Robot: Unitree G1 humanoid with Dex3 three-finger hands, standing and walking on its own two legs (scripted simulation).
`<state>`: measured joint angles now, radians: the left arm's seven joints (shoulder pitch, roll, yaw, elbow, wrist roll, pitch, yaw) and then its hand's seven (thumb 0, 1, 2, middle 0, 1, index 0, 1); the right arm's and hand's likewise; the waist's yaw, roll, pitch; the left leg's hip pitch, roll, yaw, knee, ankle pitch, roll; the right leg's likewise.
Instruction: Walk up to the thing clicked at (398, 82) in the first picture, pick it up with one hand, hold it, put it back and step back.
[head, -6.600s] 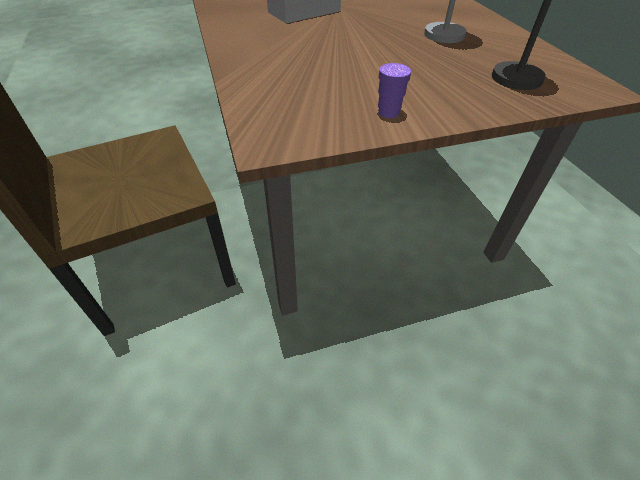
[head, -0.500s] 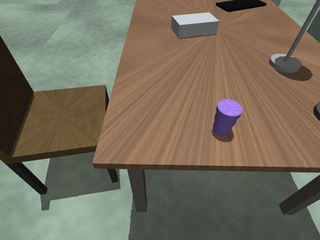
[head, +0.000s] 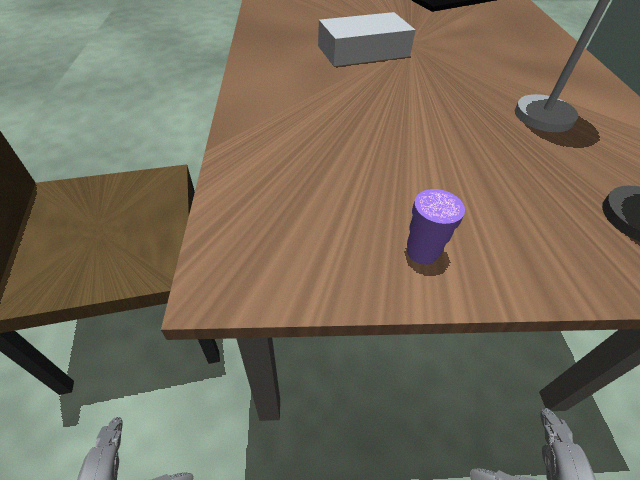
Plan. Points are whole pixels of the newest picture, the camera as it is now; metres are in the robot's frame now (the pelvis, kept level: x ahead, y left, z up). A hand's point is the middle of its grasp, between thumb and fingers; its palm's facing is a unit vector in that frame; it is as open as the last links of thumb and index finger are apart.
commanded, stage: rise first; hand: right
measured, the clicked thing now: (430, 230) +0.49 -0.17 +0.02
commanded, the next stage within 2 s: go down in 1.36 s
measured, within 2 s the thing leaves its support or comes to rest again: neither
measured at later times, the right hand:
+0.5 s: hand (578, 442) +0.18 -0.26 +0.03, palm faces +0.29 +0.89 -0.35, open 17.7 cm
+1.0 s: hand (620, 438) +0.17 -0.26 +0.10, palm faces +0.33 +0.86 -0.40, open 17.7 cm
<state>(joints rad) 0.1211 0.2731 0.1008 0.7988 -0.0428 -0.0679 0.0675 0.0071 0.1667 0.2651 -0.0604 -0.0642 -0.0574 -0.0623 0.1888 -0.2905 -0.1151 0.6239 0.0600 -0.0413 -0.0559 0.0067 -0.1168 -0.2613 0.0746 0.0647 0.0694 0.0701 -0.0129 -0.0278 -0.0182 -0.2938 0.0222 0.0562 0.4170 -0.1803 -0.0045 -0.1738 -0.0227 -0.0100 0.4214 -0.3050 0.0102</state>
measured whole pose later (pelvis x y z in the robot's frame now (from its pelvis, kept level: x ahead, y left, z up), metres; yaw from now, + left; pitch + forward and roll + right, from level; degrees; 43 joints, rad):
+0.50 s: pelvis +0.00 -0.01 +0.00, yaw -1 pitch -2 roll +1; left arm 0.29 0.23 0.11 0.56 -0.03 -0.06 0.05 -0.01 -0.53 0.04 -0.06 -0.05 -0.06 -0.05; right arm 0.45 -0.30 -0.20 -0.01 0.07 -0.08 -0.04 -0.01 0.59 -0.03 0.04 0.06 0.05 0.06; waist -0.04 -0.05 0.02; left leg -0.17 0.03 0.06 0.39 -0.18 -0.02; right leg -0.05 -0.01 0.00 0.39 -0.30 0.00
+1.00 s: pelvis -0.02 +0.00 +0.00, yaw -1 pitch -4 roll +0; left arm 0.26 0.21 0.14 0.60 -0.02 -0.11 0.04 -0.01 -0.55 0.05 -0.06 -0.04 -0.05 -0.05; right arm 0.46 -0.32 -0.27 -0.16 0.06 -0.20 -0.03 -0.01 0.60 -0.03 0.05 0.06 0.05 0.06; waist -0.05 -0.06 0.04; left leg -0.17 0.04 0.07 0.39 -0.16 -0.01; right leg -0.05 -0.01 0.01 0.39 -0.28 0.00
